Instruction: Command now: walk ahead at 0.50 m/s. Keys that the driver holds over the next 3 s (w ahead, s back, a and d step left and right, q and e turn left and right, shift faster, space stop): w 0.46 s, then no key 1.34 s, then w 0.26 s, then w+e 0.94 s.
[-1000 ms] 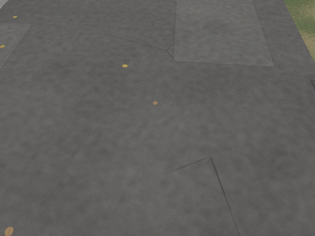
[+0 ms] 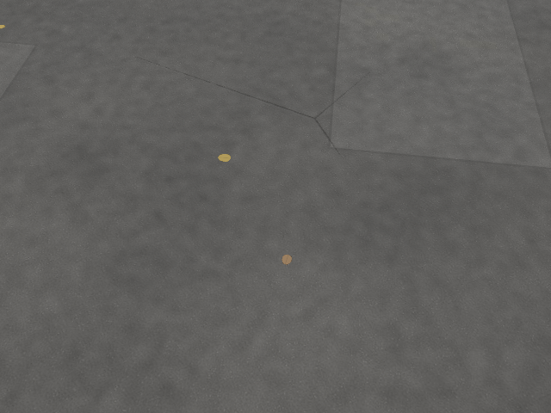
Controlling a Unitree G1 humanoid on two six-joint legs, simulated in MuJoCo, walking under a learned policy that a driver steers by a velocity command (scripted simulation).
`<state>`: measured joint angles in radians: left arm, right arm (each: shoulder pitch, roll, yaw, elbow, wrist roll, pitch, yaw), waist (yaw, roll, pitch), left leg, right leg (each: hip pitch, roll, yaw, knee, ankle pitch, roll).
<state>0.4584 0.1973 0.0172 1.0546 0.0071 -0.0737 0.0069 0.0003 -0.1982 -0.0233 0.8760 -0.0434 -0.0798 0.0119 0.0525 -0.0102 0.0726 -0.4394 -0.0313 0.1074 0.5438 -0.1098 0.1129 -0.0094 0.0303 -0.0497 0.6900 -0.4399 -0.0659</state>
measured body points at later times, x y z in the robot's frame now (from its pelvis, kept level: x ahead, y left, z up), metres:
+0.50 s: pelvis +0.27 -0.02 +0.00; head +0.31 -0.03 +0.45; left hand +0.48 +0.20 -0.10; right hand +0.18 -0.25 -0.14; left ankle +0.11 +0.07 -0.72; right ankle +0.40 -0.10 -0.72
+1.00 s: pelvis +0.40 -0.03 +0.02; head +0.41 -0.03 +0.47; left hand +0.42 +0.19 -0.14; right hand +0.45 -0.26 -0.14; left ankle +0.43 +0.08 -0.72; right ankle +0.40 -0.10 -0.72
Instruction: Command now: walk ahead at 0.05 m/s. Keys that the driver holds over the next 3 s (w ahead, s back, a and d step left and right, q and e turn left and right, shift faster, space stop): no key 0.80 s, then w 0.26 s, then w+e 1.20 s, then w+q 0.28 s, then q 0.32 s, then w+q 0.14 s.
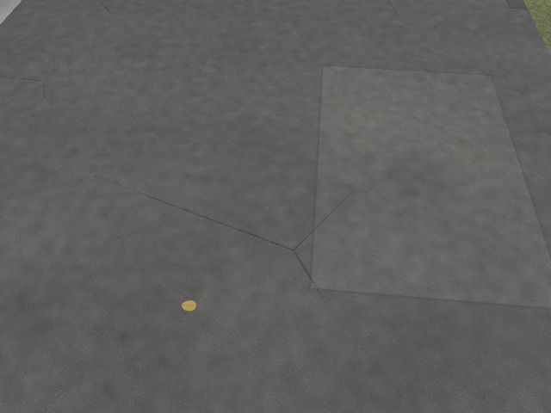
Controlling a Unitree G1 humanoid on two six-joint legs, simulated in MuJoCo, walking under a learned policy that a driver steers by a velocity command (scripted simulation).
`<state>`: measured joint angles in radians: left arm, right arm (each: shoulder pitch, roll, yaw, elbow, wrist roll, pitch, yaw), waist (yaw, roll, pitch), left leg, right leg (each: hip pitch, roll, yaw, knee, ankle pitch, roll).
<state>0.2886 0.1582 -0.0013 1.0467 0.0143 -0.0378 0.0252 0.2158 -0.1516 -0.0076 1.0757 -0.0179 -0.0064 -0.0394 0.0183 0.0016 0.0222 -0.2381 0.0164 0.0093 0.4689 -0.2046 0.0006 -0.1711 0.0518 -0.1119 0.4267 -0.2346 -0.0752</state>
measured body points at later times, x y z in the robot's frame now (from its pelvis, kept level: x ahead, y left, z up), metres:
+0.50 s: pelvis +0.02 +0.02 +0.01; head +0.02 +0.02 +0.46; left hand +0.00 +0.23 -0.16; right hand +0.01 -0.20 -0.16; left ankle +0.03 +0.12 -0.74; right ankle +0.00 -0.07 -0.74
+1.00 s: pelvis +0.04 +0.02 +0.00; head +0.03 +0.03 +0.45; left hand -0.04 +0.24 -0.16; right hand +0.02 -0.20 -0.15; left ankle +0.03 +0.11 -0.71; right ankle +0.00 -0.07 -0.74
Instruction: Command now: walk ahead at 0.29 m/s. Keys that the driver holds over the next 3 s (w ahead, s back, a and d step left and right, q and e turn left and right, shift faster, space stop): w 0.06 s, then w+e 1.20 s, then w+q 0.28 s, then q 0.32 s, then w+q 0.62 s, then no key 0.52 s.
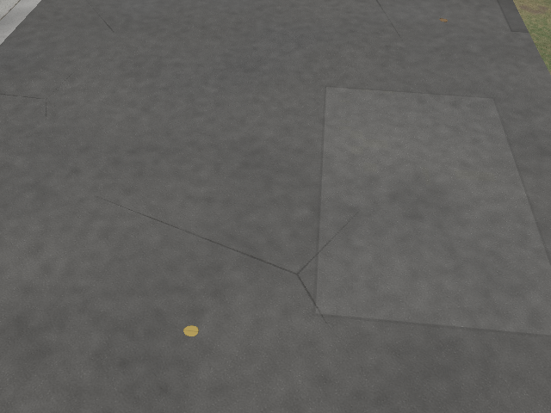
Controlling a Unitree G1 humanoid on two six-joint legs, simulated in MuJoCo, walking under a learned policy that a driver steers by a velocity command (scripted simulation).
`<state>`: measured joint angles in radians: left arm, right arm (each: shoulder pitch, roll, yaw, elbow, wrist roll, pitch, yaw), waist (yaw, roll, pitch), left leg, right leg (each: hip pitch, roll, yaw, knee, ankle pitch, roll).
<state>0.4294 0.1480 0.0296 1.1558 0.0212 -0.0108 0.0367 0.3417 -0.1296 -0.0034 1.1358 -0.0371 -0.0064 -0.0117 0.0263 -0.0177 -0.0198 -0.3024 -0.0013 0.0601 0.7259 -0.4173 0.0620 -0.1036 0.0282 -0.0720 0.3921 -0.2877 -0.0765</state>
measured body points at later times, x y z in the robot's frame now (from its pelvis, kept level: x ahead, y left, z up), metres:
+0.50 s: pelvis +0.19 +0.04 -0.01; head +0.22 +0.05 +0.44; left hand +0.36 +0.24 -0.15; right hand +0.07 -0.15 -0.15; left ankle +0.07 +0.13 -0.74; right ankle +0.31 -0.09 -0.69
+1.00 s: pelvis +0.45 -0.05 +0.00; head +0.48 -0.08 +0.45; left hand +0.55 +0.21 -0.13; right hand +0.53 -0.34 -0.11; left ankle +0.68 +0.06 -0.67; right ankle +0.37 -0.05 -0.74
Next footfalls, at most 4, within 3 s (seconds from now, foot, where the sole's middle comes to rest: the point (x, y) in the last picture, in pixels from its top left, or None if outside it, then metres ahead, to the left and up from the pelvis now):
0.16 left None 0.11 0.13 -0.78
0.64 right None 0.41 -0.07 -0.78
1.20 left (317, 330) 0.79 -0.08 -0.78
1.66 right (424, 323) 0.82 -0.38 -0.78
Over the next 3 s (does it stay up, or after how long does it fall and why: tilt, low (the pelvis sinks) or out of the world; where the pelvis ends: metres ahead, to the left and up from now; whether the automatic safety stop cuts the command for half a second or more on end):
stays up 1.14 -0.30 -0.01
